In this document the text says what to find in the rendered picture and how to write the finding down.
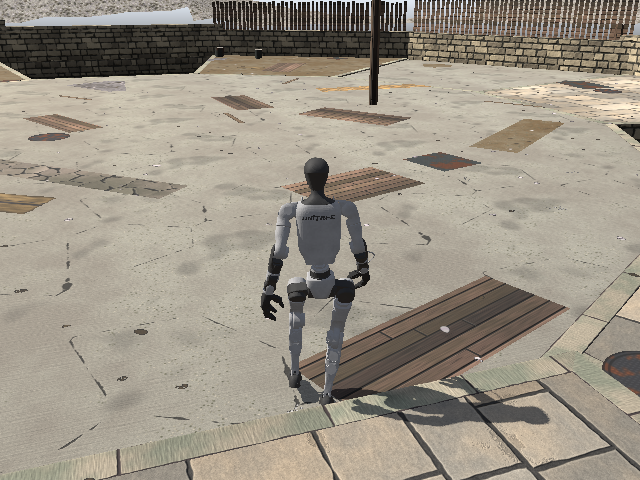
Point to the robot right shin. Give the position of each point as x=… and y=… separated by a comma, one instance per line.
x=331, y=365

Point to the left robot upper arm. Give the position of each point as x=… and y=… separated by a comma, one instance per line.
x=286, y=212

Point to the left robot hand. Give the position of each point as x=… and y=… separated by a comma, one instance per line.
x=267, y=307

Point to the robot left foot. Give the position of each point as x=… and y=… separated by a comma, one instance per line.
x=294, y=380

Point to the left robot forearm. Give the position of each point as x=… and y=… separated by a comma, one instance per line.
x=273, y=273

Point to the right robot forearm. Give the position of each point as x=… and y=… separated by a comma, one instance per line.
x=362, y=260

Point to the right robot upper arm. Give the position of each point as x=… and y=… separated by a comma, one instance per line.
x=349, y=210

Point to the right robot hand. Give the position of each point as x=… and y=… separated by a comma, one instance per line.
x=355, y=274

